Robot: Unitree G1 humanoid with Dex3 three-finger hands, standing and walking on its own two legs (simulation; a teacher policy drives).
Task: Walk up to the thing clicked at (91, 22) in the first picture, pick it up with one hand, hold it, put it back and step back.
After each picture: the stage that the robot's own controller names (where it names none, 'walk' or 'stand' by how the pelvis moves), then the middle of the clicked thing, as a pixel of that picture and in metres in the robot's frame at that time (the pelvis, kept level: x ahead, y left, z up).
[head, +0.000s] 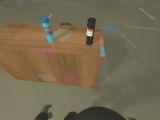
stand; (90, 32) +0.73 +0.03 +0.10
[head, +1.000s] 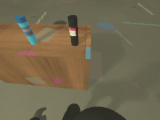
walk; (73, 32) +0.64 +0.19 +0.13
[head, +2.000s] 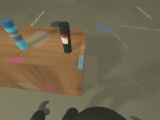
stand; (66, 39) +0.56 +0.22 +0.12
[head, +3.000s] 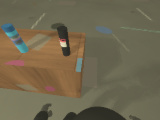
stand; (64, 42) +0.55 +0.23 +0.09
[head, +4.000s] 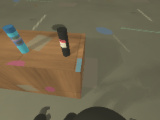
stand; (64, 43) +0.55 +0.24 +0.09
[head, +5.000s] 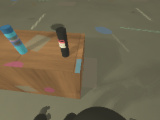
stand; (63, 43) +0.54 +0.24 +0.09
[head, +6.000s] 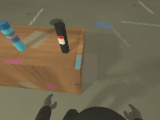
rise first; (63, 39) +0.55 +0.24 +0.10
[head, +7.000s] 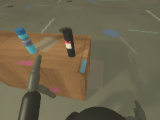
rise first; (69, 44) +0.55 +0.23 +0.10
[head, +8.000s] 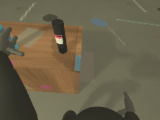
go down; (60, 38) +0.54 +0.20 +0.11
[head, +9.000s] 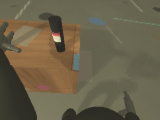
go down; (58, 36) +0.54 +0.21 +0.13
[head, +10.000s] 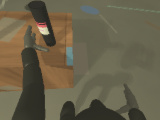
close in; (45, 28) +0.54 +0.23 +0.16
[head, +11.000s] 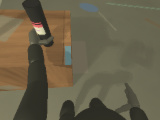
lift; (42, 28) +0.53 +0.24 +0.16
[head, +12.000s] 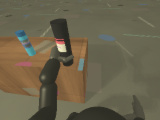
lift; (64, 45) +0.34 +0.16 +0.28
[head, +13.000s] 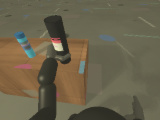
hold; (60, 44) +0.33 +0.17 +0.30
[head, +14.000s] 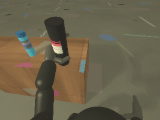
hold; (60, 46) +0.31 +0.17 +0.29
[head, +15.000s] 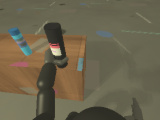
hold; (58, 49) +0.34 +0.19 +0.25
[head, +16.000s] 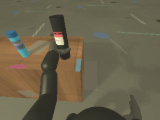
crouch; (61, 39) +0.41 +0.18 +0.27
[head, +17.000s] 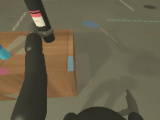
lower; (41, 20) +0.51 +0.23 +0.29
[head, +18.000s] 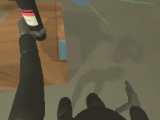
lower; (33, 18) +0.57 +0.23 +0.18
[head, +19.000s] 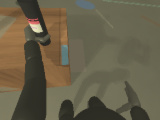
lower; (38, 25) +0.54 +0.23 +0.17
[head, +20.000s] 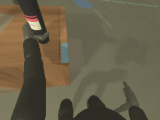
lower; (36, 23) +0.55 +0.24 +0.17
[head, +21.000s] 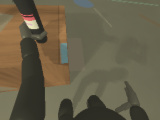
lower; (33, 22) +0.55 +0.24 +0.17
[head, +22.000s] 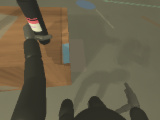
open; (37, 24) +0.54 +0.24 +0.17
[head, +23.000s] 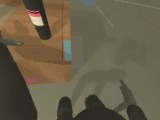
sink last; (39, 17) +0.55 +0.24 +0.17
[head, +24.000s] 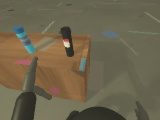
sink last; (68, 43) +0.55 +0.24 +0.14
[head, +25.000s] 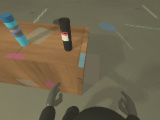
stand; (66, 36) +0.55 +0.22 +0.14
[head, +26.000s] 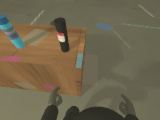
stand; (63, 37) +0.55 +0.23 +0.15
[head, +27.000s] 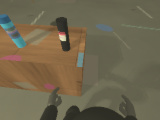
stand; (64, 36) +0.56 +0.22 +0.15
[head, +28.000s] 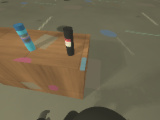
stand; (69, 42) +0.57 +0.21 +0.11
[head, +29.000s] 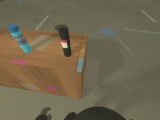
stand; (65, 43) +0.55 +0.23 +0.10
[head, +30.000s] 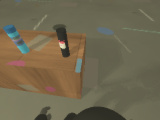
stand; (63, 44) +0.54 +0.24 +0.09
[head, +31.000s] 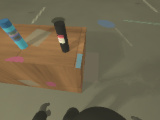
walk; (63, 38) +0.55 +0.24 +0.10
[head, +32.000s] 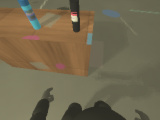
walk; (75, 17) +0.76 +0.17 +0.12
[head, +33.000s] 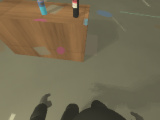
walk; (75, 5) +1.09 +0.21 +0.11
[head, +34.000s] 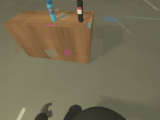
stand; (80, 11) +1.17 +0.20 +0.11
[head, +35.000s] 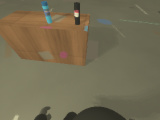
stand; (77, 14) +1.14 +0.20 +0.09
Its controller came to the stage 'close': yes
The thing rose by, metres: 0.21
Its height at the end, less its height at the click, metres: +0.00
